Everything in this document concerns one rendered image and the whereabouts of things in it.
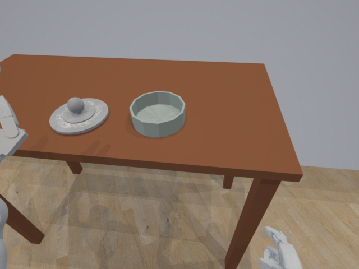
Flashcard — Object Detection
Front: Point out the pot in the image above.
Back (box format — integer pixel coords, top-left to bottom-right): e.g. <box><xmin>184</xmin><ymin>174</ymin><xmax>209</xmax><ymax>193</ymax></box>
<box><xmin>130</xmin><ymin>91</ymin><xmax>186</xmax><ymax>138</ymax></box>

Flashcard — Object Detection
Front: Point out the lid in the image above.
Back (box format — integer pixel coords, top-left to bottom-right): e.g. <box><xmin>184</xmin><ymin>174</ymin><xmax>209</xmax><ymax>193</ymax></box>
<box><xmin>49</xmin><ymin>98</ymin><xmax>109</xmax><ymax>135</ymax></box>

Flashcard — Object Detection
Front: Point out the knob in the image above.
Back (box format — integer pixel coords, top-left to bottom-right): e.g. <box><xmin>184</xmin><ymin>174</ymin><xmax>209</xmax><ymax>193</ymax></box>
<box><xmin>67</xmin><ymin>97</ymin><xmax>85</xmax><ymax>113</ymax></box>

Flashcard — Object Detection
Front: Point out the left robot hand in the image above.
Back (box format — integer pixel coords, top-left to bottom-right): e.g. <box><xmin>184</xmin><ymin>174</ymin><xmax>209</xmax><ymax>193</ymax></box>
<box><xmin>0</xmin><ymin>67</ymin><xmax>28</xmax><ymax>162</ymax></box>

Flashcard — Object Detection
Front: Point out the right robot hand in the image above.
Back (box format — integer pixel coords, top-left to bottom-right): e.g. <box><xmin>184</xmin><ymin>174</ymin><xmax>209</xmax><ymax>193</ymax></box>
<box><xmin>260</xmin><ymin>226</ymin><xmax>303</xmax><ymax>269</ymax></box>

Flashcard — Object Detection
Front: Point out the table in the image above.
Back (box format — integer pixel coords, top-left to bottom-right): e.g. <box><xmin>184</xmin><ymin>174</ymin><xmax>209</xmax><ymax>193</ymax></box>
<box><xmin>0</xmin><ymin>54</ymin><xmax>303</xmax><ymax>269</ymax></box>

